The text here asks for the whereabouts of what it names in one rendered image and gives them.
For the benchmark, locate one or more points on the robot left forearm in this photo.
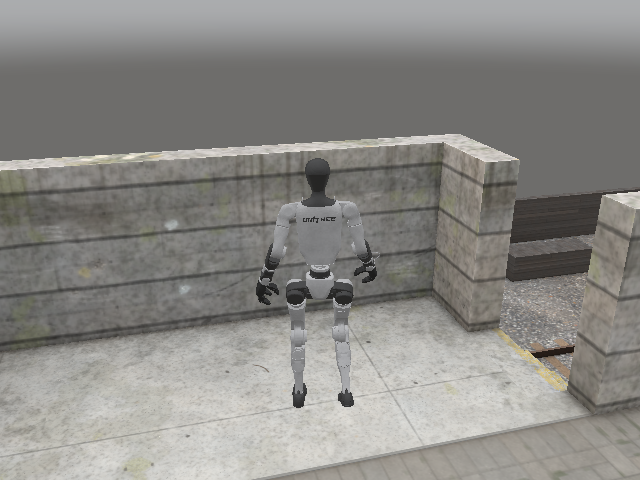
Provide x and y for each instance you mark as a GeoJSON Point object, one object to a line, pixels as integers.
{"type": "Point", "coordinates": [269, 268]}

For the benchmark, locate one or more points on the robot right forearm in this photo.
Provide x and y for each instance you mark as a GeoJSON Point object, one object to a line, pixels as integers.
{"type": "Point", "coordinates": [367, 259]}

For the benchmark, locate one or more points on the robot right foot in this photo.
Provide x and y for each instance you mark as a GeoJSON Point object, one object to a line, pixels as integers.
{"type": "Point", "coordinates": [346, 399]}

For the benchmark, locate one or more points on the robot right upper arm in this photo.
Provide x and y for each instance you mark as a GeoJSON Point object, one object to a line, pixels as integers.
{"type": "Point", "coordinates": [350, 211]}

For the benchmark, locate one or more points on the left robot hand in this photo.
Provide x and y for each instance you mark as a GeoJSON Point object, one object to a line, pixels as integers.
{"type": "Point", "coordinates": [261, 290]}

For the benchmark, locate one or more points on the right robot hand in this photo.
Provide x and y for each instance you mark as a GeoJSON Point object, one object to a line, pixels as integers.
{"type": "Point", "coordinates": [371, 277]}

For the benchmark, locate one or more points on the robot left upper arm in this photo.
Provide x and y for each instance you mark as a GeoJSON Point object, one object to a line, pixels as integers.
{"type": "Point", "coordinates": [286, 213]}

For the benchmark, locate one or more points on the left robot shin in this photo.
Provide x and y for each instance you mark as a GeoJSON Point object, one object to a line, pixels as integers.
{"type": "Point", "coordinates": [297, 363]}

